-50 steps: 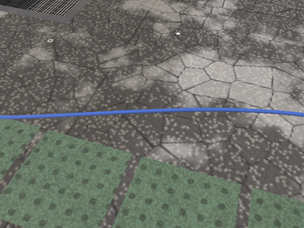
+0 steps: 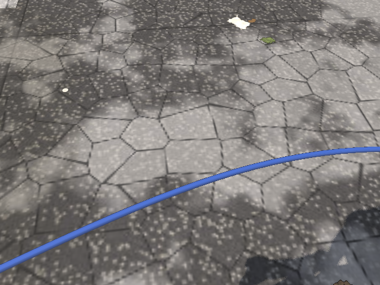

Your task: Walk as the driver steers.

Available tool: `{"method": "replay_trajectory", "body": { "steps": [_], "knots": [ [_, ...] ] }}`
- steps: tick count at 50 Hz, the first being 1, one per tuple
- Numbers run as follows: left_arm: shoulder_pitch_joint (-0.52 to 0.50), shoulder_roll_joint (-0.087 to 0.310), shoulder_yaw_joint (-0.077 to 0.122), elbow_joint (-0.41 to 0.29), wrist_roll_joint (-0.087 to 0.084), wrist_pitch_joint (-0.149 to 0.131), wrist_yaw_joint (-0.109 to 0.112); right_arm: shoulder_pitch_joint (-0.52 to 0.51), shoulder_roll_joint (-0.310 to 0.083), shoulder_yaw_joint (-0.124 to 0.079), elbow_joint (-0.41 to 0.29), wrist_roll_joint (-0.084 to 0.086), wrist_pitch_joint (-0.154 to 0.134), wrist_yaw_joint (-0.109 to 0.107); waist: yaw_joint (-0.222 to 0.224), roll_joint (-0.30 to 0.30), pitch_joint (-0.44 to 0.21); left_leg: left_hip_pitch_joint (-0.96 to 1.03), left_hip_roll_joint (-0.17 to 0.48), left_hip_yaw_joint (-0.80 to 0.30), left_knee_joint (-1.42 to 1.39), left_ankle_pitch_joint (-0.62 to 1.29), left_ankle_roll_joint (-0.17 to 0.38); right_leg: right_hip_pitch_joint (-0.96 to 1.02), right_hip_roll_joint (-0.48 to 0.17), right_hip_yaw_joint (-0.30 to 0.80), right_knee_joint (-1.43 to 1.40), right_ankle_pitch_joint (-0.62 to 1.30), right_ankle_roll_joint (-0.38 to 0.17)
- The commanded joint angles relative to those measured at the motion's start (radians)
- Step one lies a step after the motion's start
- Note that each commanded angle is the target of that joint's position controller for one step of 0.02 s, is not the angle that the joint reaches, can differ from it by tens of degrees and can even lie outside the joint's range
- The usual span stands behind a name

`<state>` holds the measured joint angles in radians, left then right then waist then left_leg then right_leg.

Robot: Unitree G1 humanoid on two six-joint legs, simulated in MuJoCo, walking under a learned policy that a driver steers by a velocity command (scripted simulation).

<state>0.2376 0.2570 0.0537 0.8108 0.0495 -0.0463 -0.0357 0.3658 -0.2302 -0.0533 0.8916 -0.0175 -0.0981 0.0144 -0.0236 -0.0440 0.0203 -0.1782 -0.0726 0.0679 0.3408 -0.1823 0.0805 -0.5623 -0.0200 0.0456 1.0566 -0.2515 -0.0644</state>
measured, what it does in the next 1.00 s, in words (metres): walks ahead: right foot, then left foot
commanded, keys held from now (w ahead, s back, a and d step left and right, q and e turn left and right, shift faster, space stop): w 1.00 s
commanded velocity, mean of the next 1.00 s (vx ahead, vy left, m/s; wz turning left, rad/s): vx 0.50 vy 0.00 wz -0.04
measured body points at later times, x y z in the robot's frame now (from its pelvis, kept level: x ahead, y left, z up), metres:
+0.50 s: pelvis +0.27 -0.05 +0.00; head +0.29 -0.06 +0.45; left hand +0.30 +0.21 -0.13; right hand +0.34 -0.31 -0.14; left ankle +0.30 +0.10 -0.67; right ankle +0.26 -0.12 -0.74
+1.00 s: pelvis +0.54 +0.01 +0.00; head +0.56 +0.02 +0.45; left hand +0.58 +0.26 -0.15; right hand +0.58 -0.25 -0.13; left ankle +0.56 +0.07 -0.74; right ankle +0.52 -0.13 -0.66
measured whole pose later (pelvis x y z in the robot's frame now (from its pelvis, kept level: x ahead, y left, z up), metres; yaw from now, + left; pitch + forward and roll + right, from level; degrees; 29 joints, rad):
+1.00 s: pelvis +0.54 +0.01 +0.00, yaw +0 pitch -1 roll +0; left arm 0.27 0.23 0.05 0.97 0.03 -0.06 -0.02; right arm 0.30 -0.21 -0.05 0.97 -0.01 -0.08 0.01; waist 0.00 -0.03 0.05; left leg -0.19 -0.06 0.11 0.37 -0.17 0.10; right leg -0.47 -0.06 0.00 1.10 -0.27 -0.07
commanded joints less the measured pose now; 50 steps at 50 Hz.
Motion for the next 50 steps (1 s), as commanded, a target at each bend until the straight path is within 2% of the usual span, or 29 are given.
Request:
{"method": "replay_trajectory", "body": {
  "steps": [1,5,9,11,12,13,14,15,16,17,18,19,20,21,23,26,29,33,36,38,39,40,41,42,43,44,45,47,50],
  "knots": [
    [-0.032,0.011,-0.011,-0.064,0.0,-0.003,-0.01,0.011,-0.08,-0.008,-0.035,0.006,-0.021,0.004,0.027,0.101,0.033,0.003,0.265,-0.22,-0.221,0.165,0.141,-0.082,-0.059,-0.027,-0.117,0.108,0.021],
    [-0.195,-0.007,-0.031,-0.104,-0.015,-0.008,-0.015,0.085,-0.101,-0.009,-0.002,0.012,-0.015,0.003,-0.016,0.108,0.044,0.025,0.235,-0.144,-0.208,0.266,0.11,-0.017,-0.042,-0.088,-0.343,0.222,0.033],
    [-0.282,0.012,-0.03,-0.128,-0.021,-0.012,-0.006,0.148,-0.119,-0.007,0.034,0.004,-0.005,-0.006,-0.038,0.113,0.053,0.137,0.279,-0.153,-0.149,0.367,0.104,0.018,-0.016,-0.11,-0.447,0.175,0.013],
    [-0.263,0.021,-0.025,-0.123,-0.017,-0.018,0.001,0.15,-0.129,-0.008,0.048,0.001,0.004,-0.013,-0.02,0.121,0.046,0.185,0.293,-0.149,-0.077,0.491,0.095,0.081,0.012,-0.121,-0.5,0.102,-0.014],
    [-0.197,0.03,-0.018,-0.099,-0.013,-0.023,0.007,0.147,-0.136,-0.009,0.055,0.003,0.008,-0.016,0.013,0.121,0.015,0.193,0.284,-0.132,0.011,0.615,0.082,0.179,0.042,-0.132,-0.545,0.081,-0.031],
    [-0.06,0.052,-0.005,-0.05,-0.005,-0.033,0.016,0.145,-0.133,-0.006,0.061,0.007,0.012,-0.017,0.072,0.092,-0.056,0.159,0.248,-0.093,0.176,0.67,0.063,0.362,0.064,-0.136,-0.607,0.1,-0.058],
    [0.121,0.111,0.016,-0.004,0.014,-0.044,0.029,0.124,-0.117,0.001,0.039,0.012,0.011,-0.018,0.147,0.054,-0.168,-0.003,0.213,-0.062,0.401,0.488,0.04,0.619,-0.062,0.001,-0.609,0.054,-0.107],
    [0.245,0.221,0.044,0.01,0.031,-0.043,0.04,0.182,-0.006,0.028,-0.008,0.043,0.008,-0.012,0.151,-0.155,-0.316,-0.361,0.075,0.028,0.776,-0.051,-0.013,0.941,-0.377,0.441,-0.652,-0.025,-0.226],
    [0.243,0.191,0.046,0.023,-0.016,-0.026,0.036,0.17,-0.099,0.0,0.012,0.019,0.012,-0.017,0.151,-0.107,-0.315,-0.485,0.038,-0.06,0.908,-0.334,-0.005,0.889,-0.413,0.631,-0.759,-0.026,-0.266],
    [0.145,0.141,0.031,0.022,-0.031,-0.023,0.031,0.083,-0.114,-0.009,-0.01,0.007,0.014,-0.015,0.103,-0.043,-0.15,-0.535,0.102,-0.097,0.921,-0.245,0.005,0.759,-0.351,0.466,-0.774,-0.031,-0.233],
    [0.072,0.088,0.019,0.014,-0.033,-0.03,0.024,0.034,-0.091,-0.003,-0.021,0.005,0.01,-0.008,0.076,-0.017,-0.072,-0.508,0.132,-0.1,0.872,-0.17,0.004,0.625,-0.305,0.356,-0.811,0.045,-0.204],
    [0.035,0.058,0.011,0.016,-0.032,-0.036,0.022,0.022,-0.075,-0.003,-0.016,0.002,0.017,-0.003,0.043,-0.016,-0.025,-0.46,0.158,-0.098,0.816,-0.135,-0.001,0.529,-0.253,0.267,-0.846,0.093,-0.166],
    [0.025,0.035,0.005,0.027,-0.036,-0.041,0.024,0.036,-0.065,-0.003,-0.008,-0.014,0.031,0.002,0.014,-0.03,0.001,-0.411,0.171,-0.094,0.779,-0.119,-0.014,0.455,-0.213,0.202,-0.872,0.137,-0.141],
    [0.033,0.03,0.003,0.038,-0.035,-0.048,0.026,0.052,-0.046,0.0,0.003,-0.02,0.043,0.01,0.001,-0.032,-0.001,-0.38,0.168,-0.083,0.769,-0.102,-0.024,0.425,-0.196,0.162,-0.888,0.187,-0.137],
    [0.077,0.045,0.008,0.069,-0.041,-0.062,0.026,0.024,-0.04,-0.002,-0.006,-0.023,0.055,0.02,-0.012,-0.017,0.007,-0.401,0.171,-0.068,0.744,-0.058,-0.038,0.421,-0.182,0.117,-0.91,0.28,-0.149],
    [0.136,0.051,0.008,0.106,-0.042,-0.064,0.026,-0.111,-0.041,-0.002,-0.047,-0.022,0.061,0.023,0.005,-0.012,0.048,-0.488,0.191,-0.05,0.641,0.053,-0.058,0.436,-0.166,0.066,-0.943,0.318,-0.153],
    [0.18,0.053,0.004,0.132,-0.042,-0.063,0.026,-0.238,-0.029,0.009,-0.084,-0.014,0.058,0.025,0.031,-0.014,0.065,-0.474,0.179,-0.025,0.469,0.157,-0.064,0.45,-0.143,0.018,-0.943,0.374,-0.14],
    [0.254,0.074,0.005,0.172,-0.036,-0.061,0.034,-0.36,-0.036,0.016,-0.119,-0.007,0.056,0.021,0.066,-0.017,0.082,-0.443,0.149,-0.002,0.319,0.192,-0.042,0.539,-0.169,0.007,-0.931,0.413,-0.134],
    [0.274,0.086,0.007,0.198,-0.027,-0.054,0.046,-0.392,-0.055,0.011,-0.137,-0.009,0.049,0.017,0.062,-0.014,0.094,-0.437,0.133,-0.001,0.259,0.109,-0.005,0.64,-0.209,0.012,-0.879,0.5,-0.13],
    [0.249,0.1,0.01,0.206,-0.023,-0.05,0.051,-0.319,-0.067,0.002,-0.116,-0.01,0.039,0.008,0.02,-0.022,0.057,-0.303,0.087,0.021,0.212,0.027,0.028,0.659,-0.207,-0.012,-0.765,0.717,-0.107],
    [0.235,0.107,0.011,0.21,-0.024,-0.046,0.051,-0.201,-0.08,-0.008,-0.077,-0.012,0.031,0.001,-0.032,-0.012,-0.004,-0.154,0.05,0.04,0.167,0.024,0.048,0.645,-0.185,-0.035,-0.622,0.821,-0.092],
    [0.232,0.095,0.006,0.207,-0.026,-0.044,0.05,-0.022,-0.115,-0.025,-0.015,-0.024,0.02,-0.01,-0.098,0.021,-0.106,0.087,0.065,0.015,0.142,0.039,0.078,0.544,-0.137,-0.071,-0.41,0.751,-0.073],
    [0.263,0.036,-0.012,0.172,-0.048,-0.045,0.046,0.138,-0.211,-0.05,0.009,-0.049,0.011,-0.021,-0.129,0.151,-0.247,0.38,0.326,-0.302,0.118,-0.073,0.15,0.276,-0.058,-0.124,-0.072,0.381,-0.041],
    [0.353,-0.006,-0.013,0.181,-0.063,-0.045,0.039,0.155,-0.262,-0.062,0.019,-0.034,0.02,-0.012,-0.088,0.314,-0.334,0.522,0.513,-0.734,-0.033,-0.091,0.258,0.009,0.112,-0.08,0.202,-0.298,-0.02],
    [0.252,0.072,0.008,0.174,-0.039,-0.04,0.041,0.054,-0.205,-0.052,0.011,-0.002,0.03,-0.008,-0.058,0.155,-0.202,0.408,0.451,-0.665,-0.067,-0.169,0.215,-0.075,0.038,0.021,0.251,-0.219,-0.037],
    [0.176,0.067,0.009,0.15,-0.037,-0.045,0.034,-0.045,-0.143,-0.035,-0.005,0.005,0.028,-0.005,-0.026,0.105,-0.076,0.254,0.419,-0.519,-0.094,-0.134,0.186,-0.079,-0.005,0.009,0.212,-0.114,-0.04],
    [0.142,0.045,0.006,0.147,-0.036,-0.045,0.031,-0.093,-0.098,-0.023,-0.008,0.001,0.021,-0.001,0.0,0.075,-0.027,0.152,0.373,-0.421,-0.13,-0.047,0.155,-0.04,-0.039,0.002,0.156,-0.051,-0.038],
    [0.162,0.01,0.002,0.159,-0.013,-0.021,0.021,-0.094,-0.048,-0.007,0.018,0.006,0.009,-0.005,0.046,0.108,0.002,0.039,0.307,-0.286,-0.166,0.082,0.117,0.047,-0.067,-0.01,0.088,-0.016,-0.017],
    [0.121,-0.008,0.002,0.149,-0.01,0.0,0.008,-0.016,-0.067,-0.009,0.062,0.011,-0.01,-0.009,0.058,0.099,0.017,0.026,0.282,-0.21,-0.196,0.202,0.125,0.02,-0.074,-0.039,0.041,0.03,0.008]
  ]
}}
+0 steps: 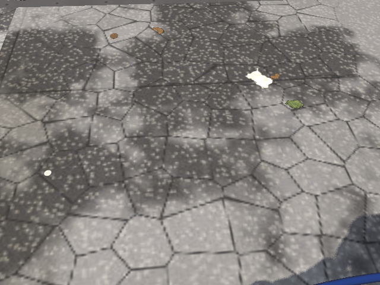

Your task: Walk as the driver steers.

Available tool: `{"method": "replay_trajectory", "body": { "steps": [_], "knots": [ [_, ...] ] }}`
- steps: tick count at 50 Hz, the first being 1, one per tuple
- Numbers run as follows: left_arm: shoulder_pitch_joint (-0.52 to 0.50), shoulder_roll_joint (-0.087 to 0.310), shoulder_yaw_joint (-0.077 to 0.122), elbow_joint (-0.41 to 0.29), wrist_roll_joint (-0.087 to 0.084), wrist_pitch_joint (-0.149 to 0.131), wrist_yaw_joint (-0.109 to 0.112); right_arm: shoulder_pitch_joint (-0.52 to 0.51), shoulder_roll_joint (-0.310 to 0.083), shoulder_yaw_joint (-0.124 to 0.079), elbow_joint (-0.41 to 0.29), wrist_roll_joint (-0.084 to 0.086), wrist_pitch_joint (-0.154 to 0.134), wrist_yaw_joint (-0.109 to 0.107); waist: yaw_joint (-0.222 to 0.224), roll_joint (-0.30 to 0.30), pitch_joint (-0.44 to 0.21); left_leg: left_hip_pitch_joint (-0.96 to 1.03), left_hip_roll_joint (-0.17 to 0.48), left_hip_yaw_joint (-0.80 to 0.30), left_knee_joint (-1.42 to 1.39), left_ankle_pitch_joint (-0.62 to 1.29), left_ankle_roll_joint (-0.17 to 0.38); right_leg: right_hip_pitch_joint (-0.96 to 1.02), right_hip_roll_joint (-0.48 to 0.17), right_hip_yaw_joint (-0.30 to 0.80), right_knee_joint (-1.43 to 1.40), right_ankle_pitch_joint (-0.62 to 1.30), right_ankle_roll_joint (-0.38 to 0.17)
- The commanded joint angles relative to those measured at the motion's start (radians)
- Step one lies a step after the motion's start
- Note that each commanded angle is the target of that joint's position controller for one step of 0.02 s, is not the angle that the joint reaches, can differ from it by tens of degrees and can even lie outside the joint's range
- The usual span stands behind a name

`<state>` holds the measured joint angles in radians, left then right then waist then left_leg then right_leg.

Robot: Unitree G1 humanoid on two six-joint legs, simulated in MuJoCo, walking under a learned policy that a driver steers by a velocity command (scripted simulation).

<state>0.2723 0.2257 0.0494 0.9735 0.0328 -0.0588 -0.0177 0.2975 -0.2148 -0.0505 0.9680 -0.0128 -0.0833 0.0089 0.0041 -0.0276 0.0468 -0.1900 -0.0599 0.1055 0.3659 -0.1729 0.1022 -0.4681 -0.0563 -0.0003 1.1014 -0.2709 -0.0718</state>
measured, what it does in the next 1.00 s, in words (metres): walks ahead, turning left: right foot, then left foot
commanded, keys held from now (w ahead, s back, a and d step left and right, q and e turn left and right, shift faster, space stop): w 0.28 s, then w+q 0.72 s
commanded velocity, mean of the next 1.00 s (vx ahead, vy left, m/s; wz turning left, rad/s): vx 0.50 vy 0.00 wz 0.30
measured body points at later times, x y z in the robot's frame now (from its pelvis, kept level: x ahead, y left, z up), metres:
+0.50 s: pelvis +0.27 -0.05 -0.01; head +0.30 -0.06 +0.44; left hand +0.36 +0.21 -0.13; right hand +0.27 -0.29 -0.16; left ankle +0.16 +0.07 -0.65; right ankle +0.33 -0.11 -0.74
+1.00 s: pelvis +0.52 +0.03 -0.02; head +0.55 +0.05 +0.42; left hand +0.44 +0.27 -0.17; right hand +0.74 -0.16 -0.15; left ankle +0.57 +0.09 -0.74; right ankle +0.40 -0.13 -0.64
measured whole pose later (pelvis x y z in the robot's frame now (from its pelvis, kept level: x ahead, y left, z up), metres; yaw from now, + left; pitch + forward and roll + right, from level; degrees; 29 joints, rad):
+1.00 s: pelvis +0.52 +0.03 -0.02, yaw +21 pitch +0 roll +0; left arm 0.34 0.20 0.05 0.97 0.01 -0.07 0.01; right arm 0.12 -0.23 -0.07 0.88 -0.03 -0.02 0.02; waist 0.01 -0.01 0.08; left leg -0.39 -0.09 0.11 0.61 -0.23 0.16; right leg -0.24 -0.06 -0.11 1.20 -0.42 -0.01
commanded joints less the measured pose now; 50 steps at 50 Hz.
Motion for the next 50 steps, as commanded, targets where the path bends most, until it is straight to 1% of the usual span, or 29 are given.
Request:
{"method": "replay_trajectory", "body": {
  "steps": [1,4,7,12,15,16,17,18,19,20,21,22,23,24,25,26,28,30,35,39,40,42,44,45,46,47,48,49,50],
  "knots": [
    [0.043,0.025,0.006,-0.027,0.006,0.017,-0.011,0.071,-0.092,-0.013,-0.006,0.006,-0.026,-0.004,0.026,0.082,0.007,0.044,0.264,-0.23,-0.235,0.198,0.104,-0.112,-0.047,-0.001,-0.032,0.084,0.023],
    [-0.094,0.031,0.004,-0.07,0.002,0.021,-0.014,0.13,-0.085,-0.007,0.018,0.006,-0.023,-0.005,-0.001,0.081,0.043,0.08,0.244,-0.193,-0.255,0.246,0.097,-0.2,-0.059,-0.025,-0.156,0.185,0.044],
    [-0.206,0.017,-0.007,-0.105,-0.007,0.016,-0.015,0.173,-0.082,-0.001,0.035,0.005,-0.023,-0.007,-0.027,0.084,0.056,0.107,0.228,-0.156,-0.251,0.312,0.084,-0.182,-0.039,-0.053,-0.324,0.262,0.05],
    [-0.329,0.024,-0.013,-0.146,-0.011,0.009,-0.012,0.25,-0.089,0.0,0.074,-0.006,-0.018,-0.02,-0.061,0.093,0.074,0.246,0.265,-0.146,-0.212,0.412,0.094,-0.174,-0.004,-0.077,-0.476,0.256,0.021],
    [-0.316,0.04,-0.005,-0.155,-0.011,-0.004,-0.007,0.237,-0.1,-0.003,0.086,-0.014,-0.012,-0.029,-0.035,0.092,0.068,0.305,0.291,-0.148,-0.123,0.593,0.086,-0.1,0.026,-0.081,-0.536,0.153,-0.02],
    [-0.253,0.051,0.002,-0.139,-0.011,-0.01,-0.001,0.217,-0.11,-0.005,0.085,-0.015,-0.011,-0.031,-0.002,0.098,0.038,0.298,0.286,-0.147,-0.048,0.728,0.075,-0.004,0.056,-0.088,-0.559,0.112,-0.035],
    [-0.125,0.067,0.013,-0.098,-0.01,-0.019,0.007,0.196,-0.119,-0.007,0.083,-0.014,-0.008,-0.028,0.052,0.09,-0.025,0.277,0.264,-0.139,0.092,0.806,0.062,0.148,0.088,-0.099,-0.609,0.11,-0.053],
    [0.057,0.106,0.031,-0.042,0.004,-0.032,0.018,0.177,-0.112,-0.003,0.073,-0.005,-0.009,-0.024,0.124,0.056,-0.127,0.15,0.219,-0.113,0.298,0.689,0.043,0.406,0.048,-0.054,-0.645,0.15,-0.083],
    [0.213,0.21,0.057,-0.025,0.034,-0.039,0.033,0.201,-0.047,0.015,0.03,0.022,-0.011,-0.016,0.147,-0.078,-0.278,-0.125,0.131,-0.066,0.63,0.282,0.011,0.707,-0.23,0.269,-0.675,0.03,-0.15],
    [0.202,0.245,0.067,-0.029,0.023,-0.027,0.022,0.303,-0.009,0.015,0.042,0.041,-0.003,-0.019,0.098,-0.204,-0.368,-0.364,-0.01,-0.082,0.89,-0.383,-0.004,0.819,-0.42,0.631,-0.799,0.011,-0.241],
    [0.101,0.168,0.051,-0.044,-0.006,-0.018,0.017,0.203,-0.102,-0.011,0.044,0.014,0.008,-0.024,0.073,-0.028,-0.228,-0.414,0.066,-0.167,0.925,-0.281,0.011,0.674,-0.353,0.535,-0.831,-0.09,-0.191],
    [0.002,0.106,0.034,-0.06,-0.013,-0.021,0.014,0.137,-0.084,-0.012,0.022,0.009,0.005,-0.017,0.041,-0.011,-0.1,-0.409,0.101,-0.166,0.883,-0.184,0.01,0.514,-0.314,0.39,-0.88,-0.072,-0.155],
    [-0.043,0.068,0.024,-0.063,-0.011,-0.028,0.012,0.114,-0.058,-0.011,0.02,0.006,0.009,-0.013,0.017,-0.004,-0.041,-0.377,0.131,-0.161,0.842,-0.132,0.007,0.414,-0.27,0.285,-0.918,-0.003,-0.118],
    [-0.044,0.046,0.017,-0.053,-0.014,-0.035,0.018,0.112,-0.048,-0.014,0.022,-0.009,0.022,-0.007,-0.003,-0.022,-0.01,-0.346,0.146,-0.157,0.817,-0.111,0.0,0.35,-0.234,0.197,-0.935,0.066,-0.09],
    [-0.032,0.03,0.011,-0.041,-0.017,-0.04,0.023,0.128,-0.029,-0.013,0.023,-0.017,0.037,0.002,-0.023,-0.041,-0.006,-0.319,0.154,-0.151,0.804,-0.096,-0.01,0.314,-0.214,0.134,-0.947,0.111,-0.073],
    [-0.004,0.028,0.01,-0.03,-0.019,-0.05,0.025,0.122,-0.018,-0.015,0.018,-0.018,0.047,0.007,-0.028,-0.038,-0.008,-0.316,0.153,-0.145,0.804,-0.083,-0.015,0.306,-0.208,0.097,-0.953,0.165,-0.071],
    [0.033,0.05,0.015,-0.015,-0.024,-0.063,0.028,0.075,-0.01,-0.017,-0.005,-0.018,0.062,0.016,-0.038,-0.033,0.006,-0.376,0.163,-0.133,0.788,-0.031,-0.024,0.317,-0.2,0.023,-0.965,0.239,-0.067],
    [0.066,0.057,0.016,-0.006,-0.019,-0.067,0.031,0.002,-0.013,-0.018,-0.034,-0.017,0.071,0.021,-0.032,-0.033,0.024,-0.447,0.173,-0.121,0.752,0.039,-0.032,0.333,-0.191,-0.036,-0.974,0.279,-0.063],
    [0.122,0.058,0.009,0.011,-0.016,-0.067,0.038,-0.185,-0.005,-0.005,-0.106,-0.013,0.067,0.036,-0.003,-0.032,0.063,-0.469,0.154,-0.057,0.478,0.185,-0.041,0.376,-0.165,-0.157,-0.967,0.408,-0.05],
    [0.195,0.085,0.014,0.037,-0.013,-0.056,0.05,-0.297,-0.011,0.003,-0.157,-0.018,0.065,0.044,0.029,-0.032,0.075,-0.449,0.128,0.016,0.326,0.156,-0.007,0.501,-0.204,-0.212,-0.93,0.527,-0.051],
    [0.203,0.09,0.016,0.041,-0.012,-0.05,0.053,-0.306,-0.016,0.002,-0.165,-0.02,0.064,0.045,0.026,-0.035,0.074,-0.439,0.117,0.027,0.305,0.122,0.008,0.535,-0.213,-0.226,-0.904,0.589,-0.05],
    [0.19,0.11,0.021,0.039,-0.008,-0.039,0.059,-0.277,-0.032,-0.006,-0.164,-0.022,0.064,0.042,0.0,-0.056,0.045,-0.363,0.067,0.061,0.281,0.031,0.046,0.582,-0.222,-0.26,-0.803,0.851,-0.045],
    [0.171,0.143,0.032,0.032,-0.005,-0.023,0.062,-0.159,-0.061,-0.023,-0.134,-0.024,0.064,0.035,-0.054,-0.078,-0.027,-0.228,-0.002,0.086,0.263,-0.077,0.093,0.601,-0.227,-0.279,-0.592,1.056,-0.044],
    [0.163,0.157,0.037,0.022,-0.007,-0.013,0.057,-0.054,-0.085,-0.037,-0.104,-0.026,0.057,0.029,-0.095,-0.069,-0.089,-0.095,-0.033,0.076,0.21,-0.089,0.12,0.56,-0.225,-0.282,-0.411,1.011,-0.038],
    [0.139,0.159,0.037,-0.001,-0.011,-0.01,0.05,0.096,-0.144,-0.063,-0.062,-0.038,0.049,0.017,-0.172,-0.001,-0.168,0.136,0.015,-0.039,0.117,-0.1,0.165,0.392,-0.201,-0.289,-0.138,0.789,-0.005],
    [0.172,0.041,0.015,-0.069,-0.025,-0.015,0.03,0.112,-0.263,-0.093,-0.07,-0.043,0.049,0.004,-0.114,0.228,-0.255,0.455,0.33,-0.527,0.076,-0.124,0.307,-0.046,-0.038,-0.269,0.243,-0.063,0.054],
    [0.05,0.109,0.029,-0.124,-0.023,-0.031,0.02,0.121,-0.285,-0.096,-0.084,-0.012,0.065,0.004,-0.135,0.156,-0.296,0.494,0.405,-0.866,-0.093,-0.146,0.362,-0.238,0.084,-0.038,0.392,-0.255,0.071],
    [-0.039,0.109,0.025,-0.154,-0.026,-0.046,0.015,0.07,-0.26,-0.088,-0.078,-0.005,0.07,-0.006,-0.115,0.082,-0.144,0.4,0.389,-0.691,-0.114,-0.084,0.321,-0.332,0.005,0.021,0.351,-0.149,0.058],
    [-0.03,0.104,0.021,-0.15,-0.03,-0.057,0.015,0.024,-0.204,-0.074,-0.08,0.001,0.065,-0.01,-0.073,0.021,-0.073,0.274,0.354,-0.59,-0.125,0.032,0.275,-0.284,-0.031,0.021,0.25,-0.066,0.053]
  ]
}}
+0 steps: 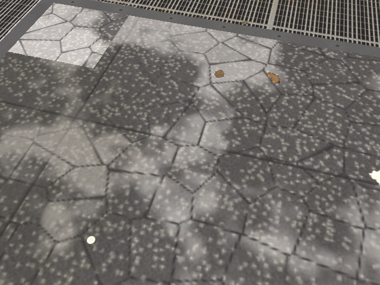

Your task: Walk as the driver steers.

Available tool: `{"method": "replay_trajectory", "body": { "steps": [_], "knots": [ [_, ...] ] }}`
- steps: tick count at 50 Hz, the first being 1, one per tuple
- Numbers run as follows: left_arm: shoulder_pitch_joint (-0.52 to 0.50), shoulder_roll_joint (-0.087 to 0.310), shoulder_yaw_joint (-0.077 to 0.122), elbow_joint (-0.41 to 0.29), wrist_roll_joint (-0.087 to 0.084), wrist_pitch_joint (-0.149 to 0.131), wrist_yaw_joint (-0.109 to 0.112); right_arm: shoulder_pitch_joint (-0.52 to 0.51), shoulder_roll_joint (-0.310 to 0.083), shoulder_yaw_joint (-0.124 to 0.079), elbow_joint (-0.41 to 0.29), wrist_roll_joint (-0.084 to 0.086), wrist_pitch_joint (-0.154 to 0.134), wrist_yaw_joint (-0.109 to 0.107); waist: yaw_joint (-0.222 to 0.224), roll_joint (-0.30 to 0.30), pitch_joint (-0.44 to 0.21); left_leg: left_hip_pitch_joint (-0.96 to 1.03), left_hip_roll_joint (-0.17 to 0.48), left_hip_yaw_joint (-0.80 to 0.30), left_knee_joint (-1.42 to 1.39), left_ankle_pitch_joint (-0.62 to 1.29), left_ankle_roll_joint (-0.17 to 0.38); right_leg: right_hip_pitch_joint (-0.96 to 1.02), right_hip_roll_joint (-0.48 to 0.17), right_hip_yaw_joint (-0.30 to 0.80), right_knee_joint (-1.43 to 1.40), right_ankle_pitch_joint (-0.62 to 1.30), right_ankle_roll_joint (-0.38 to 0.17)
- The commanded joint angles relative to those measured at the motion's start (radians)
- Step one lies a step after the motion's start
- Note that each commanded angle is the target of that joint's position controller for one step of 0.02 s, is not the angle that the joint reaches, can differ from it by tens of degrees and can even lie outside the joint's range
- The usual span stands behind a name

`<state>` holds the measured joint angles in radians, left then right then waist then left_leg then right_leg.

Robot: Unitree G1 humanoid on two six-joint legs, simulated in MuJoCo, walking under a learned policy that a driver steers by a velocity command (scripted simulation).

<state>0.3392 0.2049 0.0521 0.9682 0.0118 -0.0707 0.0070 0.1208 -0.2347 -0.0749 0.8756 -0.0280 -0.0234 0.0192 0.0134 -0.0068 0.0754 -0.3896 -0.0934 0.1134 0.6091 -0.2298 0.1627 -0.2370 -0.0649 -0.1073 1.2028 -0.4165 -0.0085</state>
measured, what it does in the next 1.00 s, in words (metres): walks ahead, turning right: right foot, then left foot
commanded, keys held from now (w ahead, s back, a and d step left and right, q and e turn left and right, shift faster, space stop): w+q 0.08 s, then w+e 0.92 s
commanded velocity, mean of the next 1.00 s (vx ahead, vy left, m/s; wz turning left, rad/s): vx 0.50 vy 0.00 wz -0.23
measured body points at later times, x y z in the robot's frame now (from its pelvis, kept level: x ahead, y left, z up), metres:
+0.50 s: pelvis +0.28 -0.02 +0.00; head +0.31 -0.02 +0.45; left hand +0.45 +0.21 -0.12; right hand +0.23 -0.28 -0.14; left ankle +0.07 +0.03 -0.70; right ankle +0.39 -0.08 -0.72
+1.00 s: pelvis +0.56 -0.03 +0.01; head +0.59 -0.04 +0.46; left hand +0.61 +0.26 -0.12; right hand +0.72 -0.31 -0.07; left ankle +0.71 +0.04 -0.72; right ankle +0.39 -0.08 -0.72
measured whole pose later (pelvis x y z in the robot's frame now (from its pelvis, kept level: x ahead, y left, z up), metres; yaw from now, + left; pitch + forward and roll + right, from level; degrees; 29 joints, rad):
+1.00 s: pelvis +0.56 -0.03 +0.01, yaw -20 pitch +2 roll -1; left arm 0.46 0.29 0.08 0.89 0.01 -0.04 0.00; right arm 0.00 -0.26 0.01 0.71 -0.03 -0.07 0.01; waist 0.11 0.02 0.03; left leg -0.48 0.00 -0.03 0.50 -0.12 0.00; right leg 0.00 0.14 0.23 0.42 -0.42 -0.09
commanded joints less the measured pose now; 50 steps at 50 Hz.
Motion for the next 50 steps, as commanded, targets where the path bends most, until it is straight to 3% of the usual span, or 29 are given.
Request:
{"method": "replay_trajectory", "body": {
  "steps": [1,2,4,7,12,18,21,23,24,25,26,27,28,29,30,32,35,40,45,48,49,50],
  "knots": [
    [-0.076,0.122,0.021,-0.129,0.0,-0.04,-0.005,0.153,-0.147,-0.04,0.006,0.018,-0.003,-0.023,-0.034,-0.043,-0.059,0.372,0.332,-0.505,-0.375,0.212,0.17,-0.447,-0.047,0.131,0.066,0.105,-0.005],
    [-0.053,0.116,0.02,-0.128,0.021,-0.021,-0.005,0.128,-0.12,-0.03,0.002,0.026,-0.013,-0.026,-0.001,-0.036,-0.06,0.308,0.287,-0.438,-0.381,0.294,0.149,-0.38,-0.059,0.136,0.014,0.112,0.01],
    [-0.042,0.1,0.018,-0.132,0.038,0.016,-0.012,0.143,-0.119,-0.024,0.002,0.034,-0.036,-0.025,0.019,-0.015,-0.077,0.266,0.242,-0.384,-0.384,0.397,0.14,-0.329,-0.059,0.128,-0.048,0.111,0.035],
    [-0.089,0.079,0.01,-0.141,0.034,0.038,-0.026,0.215,-0.125,-0.018,0.028,0.03,-0.055,-0.021,0.006,0.019,-0.059,0.262,0.217,-0.299,-0.424,0.468,0.097,-0.364,-0.068,0.089,-0.169,0.223,0.045],
    [-0.254,0.095,0.006,-0.184,0.012,0.041,-0.035,0.308,-0.117,-0.003,0.056,0.022,-0.063,-0.017,-0.063,0.06,-0.026,0.386,0.211,-0.221,-0.451,0.539,-0.009,-0.454,-0.058,0.066,-0.355,0.402,0.007],
    [-0.38,0.084,-0.01,-0.227,0.005,0.031,-0.047,0.358,-0.106,0.017,0.094,0.0,-0.068,-0.039,-0.093,0.056,0.036,0.525,0.266,-0.126,-0.464,0.636,-0.026,-0.463,0.023,0.043,-0.542,0.41,-0.055],
    [-0.312,0.096,-0.006,-0.213,0.008,0.027,-0.041,0.32,-0.126,0.022,0.1,-0.004,-0.073,-0.055,-0.04,0.081,-0.006,0.556,0.283,-0.064,-0.336,1.032,-0.052,-0.304,0.101,-0.022,-0.603,0.306,-0.108],
    [-0.12,0.132,0.011,-0.155,0.011,0.022,-0.03,0.299,-0.158,0.015,0.099,-0.01,-0.065,-0.065,0.045,0.107,-0.104,0.568,0.296,-0.044,-0.077,1.235,-0.065,-0.131,0.157,-0.035,-0.629,0.218,-0.152],
    [0.032,0.154,0.025,-0.109,0.019,0.014,-0.025,0.268,-0.175,0.01,0.087,-0.003,-0.06,-0.064,0.122,0.096,-0.169,0.478,0.283,-0.022,0.136,1.124,-0.071,0.055,0.153,0.0,-0.713,0.262,-0.185],
    [0.179,0.231,0.052,-0.08,0.037,0.014,-0.014,0.237,-0.159,0.018,0.047,0.007,-0.066,-0.059,0.185,0.002,-0.264,0.266,0.226,0.018,0.471,0.747,-0.08,0.286,-0.029,0.239,-0.742,0.224,-0.261],
    [0.133,0.295,0.072,-0.092,0.019,0.03,-0.014,0.295,-0.092,0.022,0.009,0.029,-0.079,-0.036,0.085,-0.271,-0.331,-0.176,-0.031,-0.026,0.856,-0.233,-0.139,0.548,-0.277,0.811,-0.842,0.314,-0.436],
    [0.056,0.275,0.07,-0.097,-0.017,0.033,-0.028,0.24,-0.14,0.02,-0.006,-0.002,-0.087,-0.029,0.068,-0.073,-0.284,-0.288,0.045,-0.201,0.889,-0.201,-0.108,0.498,-0.257,0.801,-0.89,0.294,-0.437],
    [-0.006,0.231,0.06,-0.112,-0.015,0.034,-0.027,0.172,-0.135,0.022,-0.033,0.006,-0.099,-0.021,0.055,-0.023,-0.174,-0.317,0.094,-0.205,0.84,-0.126,-0.111,0.375,-0.24,0.678,-0.917,0.281,-0.412],
    [-0.033,0.167,0.044,-0.106,-0.005,0.035,-0.025,0.162,-0.129,0.023,-0.04,0.009,-0.103,-0.019,0.013,0.06,-0.076,-0.285,0.132,-0.188,0.746,-0.087,-0.114,0.228,-0.202,0.588,-0.956,0.345,-0.365],
    [-0.045,0.143,0.036,-0.103,-0.004,0.029,-0.019,0.143,-0.117,0.024,-0.054,-0.002,-0.089,-0.018,-0.016,0.073,-0.042,-0.242,0.158,-0.19,0.673,-0.083,-0.129,0.138,-0.153,0.525,-0.969,0.402,-0.33],
    [-0.045,0.153,0.033,-0.1,-0.01,0.014,-0.013,0.173,-0.09,0.033,-0.059,-0.022,-0.049,-0.013,-0.048,0.029,-0.048,-0.169,0.173,-0.17,0.581,-0.081,-0.162,0.049,-0.091,0.437,-0.99,0.482,-0.303],
    [-0.002,0.202,0.045,-0.096,-0.013,0.002,-0.013,0.105,-0.081,0.039,-0.1,-0.024,-0.025,-0.008,-0.039,-0.008,-0.041,-0.184,0.181,-0.129,0.436,-0.017,-0.203,0.001,-0.045,0.387,-1.013,0.526,-0.291],
    [0.097,0.206,0.051,-0.097,-0.016,0.013,-0.012,-0.097,-0.083,0.047,-0.177,-0.012,-0.022,-0.002,0.046,-0.049,-0.04,-0.25,0.163,-0.116,0.174,0.183,-0.227,0.103,-0.009,0.396,-0.985,0.554,-0.22],
    [0.15,0.219,0.056,-0.109,0.002,0.02,-0.001,-0.217,-0.095,0.056,-0.235,-0.001,-0.037,0.002,0.089,-0.066,-0.048,-0.253,0.118,-0.127,0.027,0.176,-0.206,0.234,-0.038,0.461,-0.897,0.658,-0.212],
    [0.072,0.248,0.064,-0.143,0.008,0.018,0.007,-0.111,-0.137,0.046,-0.221,0.004,-0.052,-0.005,0.016,-0.086,-0.07,-0.035,0.085,-0.145,-0.091,0.093,-0.169,0.187,-0.048,0.498,-0.814,0.715,-0.165],
    [0.044,0.256,0.065,-0.153,0.006,0.013,0.002,-0.005,-0.161,0.035,-0.189,0.004,-0.059,-0.014,-0.032,-0.075,-0.116,0.117,0.059,-0.135,-0.128,0.072,-0.15,0.152,-0.022,0.494,-0.72,0.776,-0.145],
    [0.031,0.241,0.06,-0.158,-0.005,0.004,-0.009,0.126,-0.199,0.02,-0.161,-0.005,-0.073,-0.027,-0.1,-0.013,-0.193,0.319,0.118,-0.181,-0.183,0.085,-0.116,0.08,0.042,0.442,-0.531,0.729,-0.119]
  ]
}}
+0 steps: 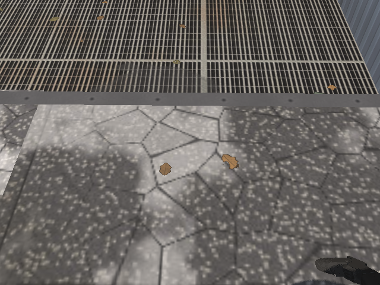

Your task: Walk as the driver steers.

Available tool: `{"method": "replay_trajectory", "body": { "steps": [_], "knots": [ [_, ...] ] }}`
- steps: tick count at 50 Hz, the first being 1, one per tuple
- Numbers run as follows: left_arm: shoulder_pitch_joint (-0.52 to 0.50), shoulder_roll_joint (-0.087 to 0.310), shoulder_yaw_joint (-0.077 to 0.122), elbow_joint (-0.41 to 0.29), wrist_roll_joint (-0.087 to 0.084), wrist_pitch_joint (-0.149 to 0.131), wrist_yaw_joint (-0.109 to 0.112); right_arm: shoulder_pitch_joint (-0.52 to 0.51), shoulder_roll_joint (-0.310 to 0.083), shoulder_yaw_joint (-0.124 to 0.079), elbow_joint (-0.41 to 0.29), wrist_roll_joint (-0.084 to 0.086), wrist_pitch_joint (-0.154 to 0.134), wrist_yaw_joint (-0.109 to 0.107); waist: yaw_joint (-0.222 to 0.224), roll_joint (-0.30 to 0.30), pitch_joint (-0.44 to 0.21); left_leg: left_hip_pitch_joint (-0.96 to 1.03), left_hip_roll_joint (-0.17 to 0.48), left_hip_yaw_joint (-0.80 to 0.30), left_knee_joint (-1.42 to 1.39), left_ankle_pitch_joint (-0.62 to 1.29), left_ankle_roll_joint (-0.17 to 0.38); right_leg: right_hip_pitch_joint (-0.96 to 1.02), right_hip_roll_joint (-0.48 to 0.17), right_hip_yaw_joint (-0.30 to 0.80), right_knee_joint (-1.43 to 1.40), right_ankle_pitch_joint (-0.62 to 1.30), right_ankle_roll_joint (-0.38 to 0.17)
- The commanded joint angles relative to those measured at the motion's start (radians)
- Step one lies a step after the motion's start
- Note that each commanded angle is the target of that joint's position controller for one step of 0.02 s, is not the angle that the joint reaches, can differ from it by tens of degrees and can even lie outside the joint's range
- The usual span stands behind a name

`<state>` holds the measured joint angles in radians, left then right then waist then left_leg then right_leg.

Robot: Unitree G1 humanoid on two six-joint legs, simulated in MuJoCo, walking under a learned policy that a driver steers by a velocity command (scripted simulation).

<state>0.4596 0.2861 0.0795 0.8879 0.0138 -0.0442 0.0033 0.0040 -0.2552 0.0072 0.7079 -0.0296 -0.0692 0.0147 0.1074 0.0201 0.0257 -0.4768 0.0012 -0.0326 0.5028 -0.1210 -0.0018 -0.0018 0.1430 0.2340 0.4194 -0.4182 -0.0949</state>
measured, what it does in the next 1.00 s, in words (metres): walks ahead, turning right: right foot, then left foot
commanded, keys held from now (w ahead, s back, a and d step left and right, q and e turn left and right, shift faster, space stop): w+e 0.18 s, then e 0.64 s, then w+e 0.12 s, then e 0.06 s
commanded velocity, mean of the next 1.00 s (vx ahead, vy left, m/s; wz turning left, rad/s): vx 0.23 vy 0.00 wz -0.59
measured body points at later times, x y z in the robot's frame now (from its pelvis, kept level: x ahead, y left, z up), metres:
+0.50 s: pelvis +0.22 -0.01 -0.01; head +0.25 -0.03 +0.44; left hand +0.47 +0.16 -0.10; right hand +0.16 -0.28 -0.14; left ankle +0.13 +0.12 -0.72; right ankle +0.30 -0.10 -0.73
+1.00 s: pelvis +0.28 -0.01 +0.01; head +0.29 -0.01 +0.46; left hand +0.51 +0.18 -0.11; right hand +0.25 -0.31 -0.09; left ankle +0.34 +0.09 -0.72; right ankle +0.30 -0.10 -0.73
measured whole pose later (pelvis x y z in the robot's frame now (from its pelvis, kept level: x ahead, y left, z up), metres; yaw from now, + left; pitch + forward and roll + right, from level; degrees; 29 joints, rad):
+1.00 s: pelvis +0.28 -0.01 +0.01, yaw -35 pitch +2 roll +0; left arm 0.30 0.28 0.09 0.73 0.02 0.05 -0.01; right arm 0.21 -0.28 -0.03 0.71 -0.02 0.02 -0.03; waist 0.03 -0.01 -0.02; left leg -0.27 -0.04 -0.06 0.54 -0.40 0.02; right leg -0.35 0.18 0.22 0.47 -0.14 -0.07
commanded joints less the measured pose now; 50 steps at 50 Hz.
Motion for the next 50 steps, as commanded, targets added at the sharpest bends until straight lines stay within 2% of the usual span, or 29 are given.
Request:
{"method": "replay_trajectory", "body": {
  "steps": [1,2,3,4,5,6,8,10,13,17,20,22,23,24,25,26,27,28,29,30,31,34,39,41,43,45,47,49,50],
  "knots": [
    [-0.077,0.077,0.009,-0.112,-0.019,-0.033,-0.01,0.41,-0.256,-0.08,0.01,-0.027,-0.03,-0.042,-0.243,0.085,-0.305,0.637,0.279,-0.278,-0.099,-0.23,0.099,-0.278,-0.105,0.002,0.532,0.418,-0.012],
    [0.044,0.032,0.0,-0.141,-0.037,-0.027,-0.01,0.362,-0.324,-0.098,0.004,-0.032,-0.011,-0.042,-0.148,0.311,-0.345,0.763,0.466,-0.726,-0.227,-0.292,0.205,-0.57,0.026,-0.104,0.732,-0.174,0.009],
    [0.032,0.111,0.006,-0.101,0.0,-0.006,0.001,0.303,-0.229,-0.089,-0.004,-0.015,0.001,-0.035,-0.126,0.142,-0.223,0.647,0.439,-0.715,-0.222,-0.411,0.213,-0.654,-0.084,-0.11,0.826,-0.096,0.003],
    [-0.046,0.118,0.009,-0.101,0.01,0.0,-0.01,0.247,-0.137,-0.068,-0.017,-0.006,0.002,-0.03,-0.13,0.028,-0.106,0.519,0.379,-0.539,-0.239,-0.367,0.189,-0.645,-0.118,-0.121,0.812,0.005,0.009],
    [-0.085,0.096,0.006,-0.11,0.009,0.003,-0.019,0.222,-0.105,-0.058,-0.011,-0.007,0.0,-0.026,-0.119,0.009,-0.046,0.432,0.326,-0.393,-0.266,-0.22,0.168,-0.623,-0.146,-0.132,0.774,0.058,0.021],
    [-0.102,0.088,0.006,-0.114,0.018,0.011,-0.028,0.23,-0.1,-0.056,-0.001,-0.007,-0.005,-0.028,-0.112,0.05,-0.026,0.39,0.288,-0.291,-0.282,-0.117,0.149,-0.604,-0.168,-0.142,0.747,0.077,0.031],
    [-0.103,0.075,0.003,-0.122,0.024,0.033,-0.044,0.261,-0.103,-0.057,0.025,0.004,-0.023,-0.024,-0.099,0.095,-0.027,0.359,0.253,-0.171,-0.3,0.052,0.138,-0.583,-0.178,-0.161,0.741,0.106,0.044],
    [-0.147,0.065,0.0,-0.146,0.021,0.043,-0.052,0.281,-0.108,-0.062,0.038,0.014,-0.038,-0.019,-0.091,0.082,-0.018,0.369,0.262,-0.097,-0.308,0.236,0.153,-0.625,-0.182,-0.169,0.736,0.142,0.056],
    [-0.223,0.047,-0.009,-0.183,0.022,0.047,-0.056,0.291,-0.115,-0.066,0.052,0.018,-0.035,-0.02,-0.087,0.076,-0.005,0.378,0.252,0.043,-0.275,0.561,0.161,-0.662,-0.181,-0.207,0.642,0.208,0.081],
    [-0.328,0.005,-0.033,-0.226,0.015,0.042,-0.074,0.282,-0.128,-0.07,0.059,0.021,-0.018,-0.025,-0.108,0.105,-0.006,0.339,0.201,0.187,-0.24,0.576,0.13,-0.526,-0.166,-0.286,0.351,0.375,0.071],
    [-0.35,0.026,-0.029,-0.245,0.026,0.043,-0.075,0.31,-0.159,-0.082,0.07,0.025,-0.005,-0.032,-0.119,0.105,-0.024,0.402,0.232,0.2,-0.156,0.624,0.11,-0.459,-0.141,-0.319,0.24,0.334,0.043],
    [-0.309,0.052,-0.018,-0.245,0.036,0.039,-0.069,0.313,-0.179,-0.091,0.072,0.029,0.01,-0.041,-0.105,0.105,-0.053,0.444,0.248,0.204,-0.027,0.708,0.099,-0.401,-0.111,-0.328,0.185,0.25,0.008],
    [-0.241,0.064,-0.01,-0.229,0.042,0.03,-0.062,0.309,-0.185,-0.094,0.07,0.031,0.019,-0.044,-0.078,0.082,-0.092,0.444,0.239,0.213,0.109,0.693,0.09,-0.328,-0.084,-0.327,0.128,0.249,-0.013],
    [-0.144,0.084,0.002,-0.199,0.054,0.016,-0.046,0.316,-0.185,-0.094,0.067,0.033,0.027,-0.042,-0.029,0.012,-0.156,0.392,0.202,0.236,0.313,0.552,0.054,-0.19,-0.074,-0.304,0.02,0.385,-0.04],
    [-0.097,0.187,0.026,-0.203,0.05,0.007,-0.029,0.388,-0.13,-0.08,0.036,0.019,0.032,-0.037,-0.043,-0.159,-0.249,0.166,0.139,0.248,0.601,-0.019,0.01,0.041,-0.319,-0.035,0.069,0.816,-0.099],
    [-0.107,0.286,0.056,-0.233,0.001,0.027,-0.023,0.428,-0.1,-0.072,-0.012,0.024,0.051,-0.034,-0.072,-0.29,-0.373,-0.086,-0.055,0.15,0.884,-0.577,-0.034,0.197,-0.556,0.373,0.043,1.141,-0.319],
    [-0.095,0.237,0.054,-0.242,-0.034,0.042,-0.018,0.388,-0.131,-0.075,0.007,-0.004,0.068,-0.037,-0.036,-0.097,-0.372,-0.118,0.017,0.011,0.906,-0.518,-0.038,0.155,-0.52,0.29,0.023,1.067,-0.324],
    [-0.154,0.185,0.038,-0.239,-0.029,0.049,-0.008,0.325,-0.114,-0.07,-0.006,0.006,0.071,-0.036,-0.053,-0.083,-0.243,-0.145,0.037,0.006,0.884,-0.449,-0.038,0.036,-0.477,0.208,-0.005,0.94,-0.305],
    [-0.203,0.131,0.021,-0.234,-0.018,0.057,-0.002,0.285,-0.11,-0.069,-0.006,0.007,0.071,-0.041,-0.084,-0.042,-0.13,-0.138,0.067,0.0,0.787,-0.381,-0.038,-0.092,-0.401,0.134,-0.052,0.815,-0.242],
    [-0.236,0.108,0.014,-0.234,-0.017,0.06,0.004,0.274,-0.116,-0.071,-0.016,-0.004,0.08,-0.042,-0.111,-0.07,-0.085,-0.109,0.079,-0.006,0.712,-0.338,-0.039,-0.167,-0.341,0.098,-0.075,0.734,-0.197],
    [-0.259,0.094,0.009,-0.239,-0.011,0.061,0.004,0.304,-0.118,-0.071,-0.004,-0.012,0.093,-0.041,-0.13,-0.082,-0.09,-0.056,0.071,0.003,0.686,-0.312,-0.041,-0.218,-0.306,0.066,-0.087,0.712,-0.175],
    [-0.247,0.131,0.023,-0.235,0.001,0.053,-0.007,0.316,-0.1,-0.07,-0.004,-0.005,0.114,-0.036,-0.136,-0.067,-0.136,-0.013,0.043,0.006,0.625,-0.282,-0.043,-0.253,-0.281,0.071,-0.101,0.642,-0.162],
    [-0.214,0.145,0.034,-0.232,0.004,0.07,-0.006,0.213,-0.099,-0.071,-0.041,-0.001,0.125,-0.04,-0.093,-0.116,-0.103,-0.062,0.03,-0.023,0.482,-0.247,-0.047,-0.25,-0.26,0.178,-0.159,0.216,-0.141],
    [-0.197,0.148,0.038,-0.228,0.007,0.074,-0.007,0.184,-0.099,-0.07,-0.051,0.002,0.123,-0.042,-0.079,-0.124,-0.088,-0.062,0.017,-0.032,0.427,-0.25,-0.043,-0.24,-0.258,0.22,-0.166,0.135,-0.135],
    [-0.179,0.155,0.043,-0.225,0.01,0.076,-0.01,0.179,-0.104,-0.069,-0.057,-0.001,0.113,-0.038,-0.073,-0.137,-0.104,-0.029,0.0,-0.027,0.371,-0.276,-0.038,-0.235,-0.25,0.271,-0.19,-0.054,-0.139],
    [-0.183,0.159,0.046,-0.227,0.016,0.078,-0.015,0.176,-0.108,-0.068,-0.062,0.002,0.1,-0.034,-0.074,-0.153,-0.096,0.026,-0.026,-0.018,0.302,-0.32,-0.026,-0.255,-0.243,0.312,-0.201,-0.158,-0.141],
    [-0.201,0.158,0.048,-0.228,0.018,0.08,-0.022,0.212,-0.105,-0.065,-0.057,0.013,0.085,-0.034,-0.1,-0.155,-0.081,0.154,-0.06,-0.01,0.182,-0.366,0.004,-0.328,-0.224,0.329,-0.201,-0.205,-0.127],
    [-0.25,0.135,0.046,-0.229,0.004,0.084,-0.017,0.305,-0.085,-0.061,-0.029,0.021,0.068,-0.053,-0.174,-0.128,-0.021,0.368,-0.082,0.006,-0.105,-0.251,0.043,-0.464,-0.148,0.29,-0.157,-0.178,-0.058],
    [-0.247,0.102,0.038,-0.234,-0.005,0.077,-0.008,0.341,-0.135,-0.073,-0.018,0.014,0.059,-0.07,-0.181,-0.065,-0.003,0.47,0.009,-0.068,-0.224,-0.259,0.062,-0.557,-0.083,0.224,-0.051,-0.199,0.008]
  ]
}}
